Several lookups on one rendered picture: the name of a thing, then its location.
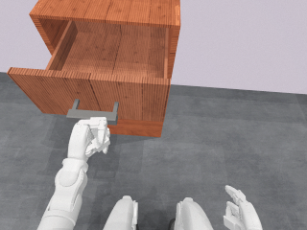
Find robot right hand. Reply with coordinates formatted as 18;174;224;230
224;185;263;230

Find right robot shin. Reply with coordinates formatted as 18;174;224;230
174;197;193;230

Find drawer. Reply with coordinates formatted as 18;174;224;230
6;20;171;122

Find handle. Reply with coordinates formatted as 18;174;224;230
66;99;119;126

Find cabinet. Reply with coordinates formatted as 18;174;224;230
29;0;181;138

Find robot left forearm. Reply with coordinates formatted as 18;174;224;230
36;157;89;230

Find robot left hand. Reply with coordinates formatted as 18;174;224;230
67;117;110;162

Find robot left thigh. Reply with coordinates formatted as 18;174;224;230
103;198;138;230

